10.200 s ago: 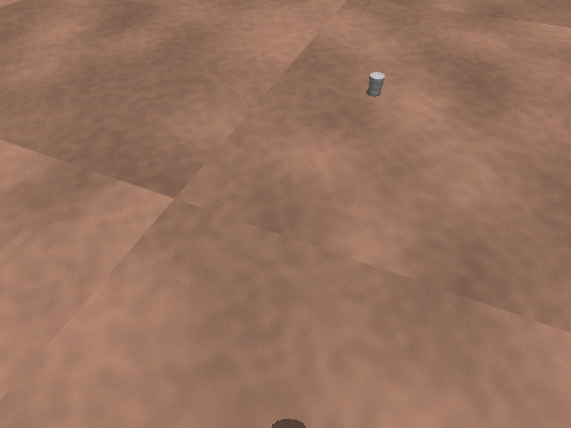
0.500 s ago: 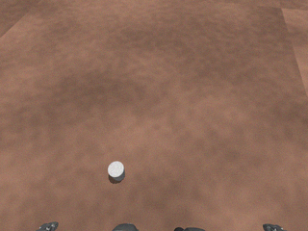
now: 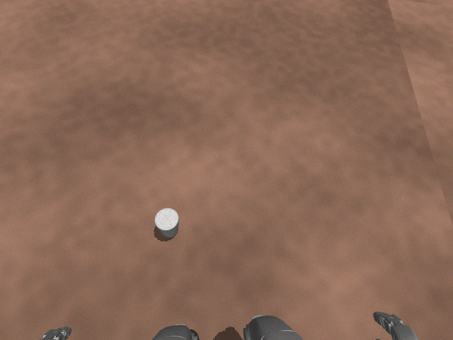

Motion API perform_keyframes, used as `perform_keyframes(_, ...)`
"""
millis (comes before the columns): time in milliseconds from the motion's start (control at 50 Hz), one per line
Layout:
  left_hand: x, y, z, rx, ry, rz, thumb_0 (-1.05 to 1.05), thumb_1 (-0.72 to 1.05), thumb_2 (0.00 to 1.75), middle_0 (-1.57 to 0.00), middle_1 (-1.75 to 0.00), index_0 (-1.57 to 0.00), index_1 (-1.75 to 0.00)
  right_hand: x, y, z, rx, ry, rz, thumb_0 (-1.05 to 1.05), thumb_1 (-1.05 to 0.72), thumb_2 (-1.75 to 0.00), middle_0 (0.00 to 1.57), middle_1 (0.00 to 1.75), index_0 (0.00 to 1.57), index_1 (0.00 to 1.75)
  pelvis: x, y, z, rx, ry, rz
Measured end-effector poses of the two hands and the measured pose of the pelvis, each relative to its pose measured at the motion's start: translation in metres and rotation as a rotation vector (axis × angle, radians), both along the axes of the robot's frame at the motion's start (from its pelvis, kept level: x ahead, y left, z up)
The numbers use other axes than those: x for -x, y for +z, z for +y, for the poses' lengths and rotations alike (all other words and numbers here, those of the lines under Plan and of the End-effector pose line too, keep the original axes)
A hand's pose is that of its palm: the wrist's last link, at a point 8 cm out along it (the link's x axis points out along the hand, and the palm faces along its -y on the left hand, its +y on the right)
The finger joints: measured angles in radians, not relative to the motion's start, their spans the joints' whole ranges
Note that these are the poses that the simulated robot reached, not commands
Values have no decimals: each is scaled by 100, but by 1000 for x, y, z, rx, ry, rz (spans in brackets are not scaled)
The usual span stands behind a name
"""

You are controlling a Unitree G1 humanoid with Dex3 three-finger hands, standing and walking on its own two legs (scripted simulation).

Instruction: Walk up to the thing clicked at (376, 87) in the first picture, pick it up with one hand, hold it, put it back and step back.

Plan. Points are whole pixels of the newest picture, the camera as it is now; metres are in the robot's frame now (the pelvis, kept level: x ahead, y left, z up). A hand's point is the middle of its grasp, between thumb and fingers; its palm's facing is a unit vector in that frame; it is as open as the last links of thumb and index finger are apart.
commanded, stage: walk up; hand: left
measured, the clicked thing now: (168, 224) +0.55 +0.21 -0.70
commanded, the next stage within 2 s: none
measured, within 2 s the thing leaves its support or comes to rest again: neither
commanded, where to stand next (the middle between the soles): +0.19 -0.07 m, yaw +5 degrees
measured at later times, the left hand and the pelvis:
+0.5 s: hand out of the picture +0.00 +0.22 -0.14, palm faces +0.05 -0.92 -0.38, open 7.3 cm; pelvis -0.14 -0.04 -0.01, yaw +4 degrees
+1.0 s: hand out of the picture -0.23 +0.19 -0.14, palm faces +0.06 -0.91 -0.41, open 7.4 cm; pelvis -0.23 -0.09 +0.00, yaw +1 degrees
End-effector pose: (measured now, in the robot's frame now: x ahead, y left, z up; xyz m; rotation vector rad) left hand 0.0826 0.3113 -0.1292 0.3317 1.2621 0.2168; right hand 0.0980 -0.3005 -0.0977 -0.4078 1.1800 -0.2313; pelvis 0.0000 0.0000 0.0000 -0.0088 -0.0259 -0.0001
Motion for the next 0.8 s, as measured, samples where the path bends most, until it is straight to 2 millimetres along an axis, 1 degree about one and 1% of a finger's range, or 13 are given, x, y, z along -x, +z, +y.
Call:
perform_keyframes(60, 13, 2, -4, -19, -20, 3, 0, 91, 90, -20, -30, -20, -30, 5, -7, -7, -17, 3, -47, 0, -90, -90, 21, 30, 21, 30, 15, -5, -6, -10, -19, -12)
perform_keyframes(140, 29, 8, -16, -44, -42, -28, 0, 91, 90, -20, -30, -20, -30, 18, -21, -23, -42, -1, -88, 0, -90, -90, 21, 30, 21, 30, 36, -14, -19, -15, -40, -26)
perform_keyframes(180, 40, 15, -26, -46, -40, -47, 0, 91, 90, -20, -30, -20, -30, 26, -25, -32, -54, -8, -92, 0, -90, -90, 21, 30, 21, 30, 46, -14, -26, 12, -22, -38)
perform_keyframes(220, 51, 22, -33, -43, -36, -70, 0, 91, 90, -20, -30, -20, -30, 36, -25, -37, -60, -17, -84, 0, -90, -90, 20, 30, 20, 30, 55, -11, -32, -10, -18, -32)
perform_keyframes(280, 65, 33, -41, -46, -24, -89, 0, 91, 90, -20, -30, -21, -30, 55, -18, -44, -66, -7, -60, 0, -91, -90, 20, 30, 20, 30, 68, -2, -38, -51, -25, -19)
perform_keyframes(360, 75, 40, -48, -49, -23, -126, 0, 90, 90, -20, -30, -21, -30, 86, -15, -54, -38, 15, -24, 0, -91, -90, 20, 30, 20, 30, 90, 1, -42, -52, -4, 9)
perform_keyframes(440, 84, 36, -51, -43, -29, -189, 0, 90, 90, -20, -30, -21, -30, 119, -17, -59, 3, 42, 25, 0, -91, -90, 20, 30, 20, 30, 116, -3, -44, -37, 40, 11)
perform_keyframes(500, 98, 25, -50, -22, -21, -233, 0, 90, 90, -20, -30, -21, -30, 143, -18, -58, 26, 70, 46, 1, -91, -90, 20, 30, 20, 30, 138, -12, -44, -24, 72, -1)
perform_keyframes(540, 113, 13, -48, -2, -12, -239, 0, 90, 90, -20, -30, -21, -30, 160, -18, -55, 35, 72, 45, 1, -91, -90, 20, 30, 20, 30, 154, -17, -44, -47, 76, -26)
perform_keyframes(580, 132, 6, -50, 20, 6, -214, 0, 91, 90, -20, -30, -20, -30, 176, -13, -51, 28, 75, 41, 1, -91, -90, 20, 30, 20, 30, 165, -16, -44, -63, 62, -39)
perform_keyframes(640, 164, 7, -55, 43, 29, -160, 0, 91, 90, -20, -30, -20, -30, 195, -1, -53, 30, 75, 27, 1, -90, -90, 21, 30, 21, 30, 178, -8, -47, -7, 81, -41)
perform_keyframes(720, 208, 10, -56, 46, 66, -125, 0, 91, 90, -20, -30, -21, -30, 202, 12, -61, 38, 86, -14, 1, -90, -90, 21, 30, 21, 30, 195, 0, -59, 8, 55, -21)
perform_keyframes(800, 252, 8, -61, 19, 59, -55, 0, 91, 90, -20, -30, -20, -30, 197, 14, -77, 21, 100, -92, 1, -90, -90, 21, 30, 21, 30, 211, -4, -72, -2, 21, -15)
